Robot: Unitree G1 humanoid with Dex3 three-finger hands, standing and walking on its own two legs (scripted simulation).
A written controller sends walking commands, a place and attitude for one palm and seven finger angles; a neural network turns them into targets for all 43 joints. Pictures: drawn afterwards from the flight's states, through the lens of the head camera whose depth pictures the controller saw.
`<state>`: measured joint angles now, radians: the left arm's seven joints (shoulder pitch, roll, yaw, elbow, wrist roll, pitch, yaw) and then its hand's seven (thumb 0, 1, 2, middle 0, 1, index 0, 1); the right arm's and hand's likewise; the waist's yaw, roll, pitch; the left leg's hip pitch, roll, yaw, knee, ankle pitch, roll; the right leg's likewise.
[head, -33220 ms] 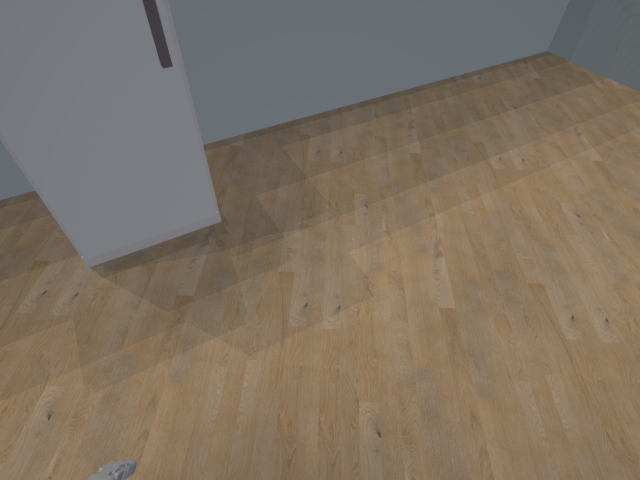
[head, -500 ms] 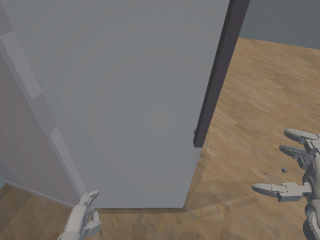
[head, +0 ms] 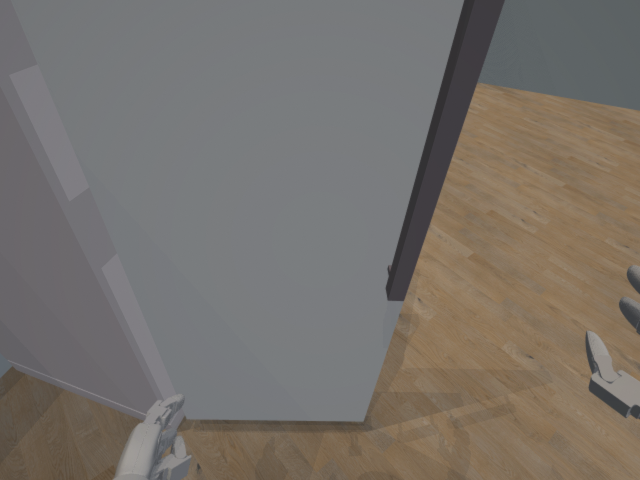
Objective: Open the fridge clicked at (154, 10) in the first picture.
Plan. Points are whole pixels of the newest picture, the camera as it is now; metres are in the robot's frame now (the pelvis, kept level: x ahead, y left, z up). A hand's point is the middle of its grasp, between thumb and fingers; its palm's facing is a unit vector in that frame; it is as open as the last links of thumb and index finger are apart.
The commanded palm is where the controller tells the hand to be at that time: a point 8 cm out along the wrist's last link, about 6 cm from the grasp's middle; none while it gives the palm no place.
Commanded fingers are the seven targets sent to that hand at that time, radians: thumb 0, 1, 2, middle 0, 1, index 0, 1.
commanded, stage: draw the hand back to the body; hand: right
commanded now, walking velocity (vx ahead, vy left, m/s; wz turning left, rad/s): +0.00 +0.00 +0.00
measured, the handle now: (427, 162) +0.44 -0.14 +0.22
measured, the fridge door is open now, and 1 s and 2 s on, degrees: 71 71 71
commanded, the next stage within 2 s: step back with the hand held close in 0.38 s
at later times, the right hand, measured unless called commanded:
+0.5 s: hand (614, 371) +0.18 -0.27 +0.16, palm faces +0.48 +0.80 -0.36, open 7.4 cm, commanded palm +0.14 -0.30 +0.17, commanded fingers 0.00 -0.90 -0.90 0.20 0.30 0.20 0.30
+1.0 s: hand out of the picture +0.15 -0.29 +0.16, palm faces +0.42 +0.77 -0.47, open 7.4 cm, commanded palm +0.09 -0.32 +0.17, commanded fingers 0.00 -0.90 -0.90 0.20 0.30 0.20 0.30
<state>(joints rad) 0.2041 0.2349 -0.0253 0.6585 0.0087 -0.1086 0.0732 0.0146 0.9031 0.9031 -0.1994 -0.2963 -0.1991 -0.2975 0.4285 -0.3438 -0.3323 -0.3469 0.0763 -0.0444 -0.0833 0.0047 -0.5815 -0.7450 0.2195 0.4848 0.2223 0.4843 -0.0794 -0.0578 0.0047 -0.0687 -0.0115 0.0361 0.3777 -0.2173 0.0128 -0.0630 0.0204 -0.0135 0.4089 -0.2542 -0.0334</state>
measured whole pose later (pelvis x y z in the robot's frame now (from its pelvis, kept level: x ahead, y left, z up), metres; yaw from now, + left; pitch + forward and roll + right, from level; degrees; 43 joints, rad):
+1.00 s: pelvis -0.05 -0.02 -0.01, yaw +0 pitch -1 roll +1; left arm 0.21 0.24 0.01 0.54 -0.01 -0.02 0.09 0.01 0.90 0.90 -0.20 -0.30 -0.20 -0.30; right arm 0.51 -0.42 -0.43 -0.47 0.03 -0.17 -0.12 0.01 -0.89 -0.89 0.21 0.30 0.22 0.30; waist -0.02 0.01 0.01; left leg -0.31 0.02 0.02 0.50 -0.18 -0.02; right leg -0.30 0.05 -0.04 0.52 -0.22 -0.07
